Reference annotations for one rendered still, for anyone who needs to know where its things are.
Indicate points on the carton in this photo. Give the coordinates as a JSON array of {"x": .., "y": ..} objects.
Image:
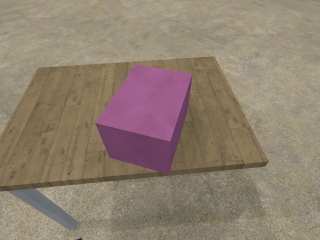
[{"x": 143, "y": 122}]

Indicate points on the table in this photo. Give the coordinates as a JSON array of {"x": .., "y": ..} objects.
[{"x": 52, "y": 139}]

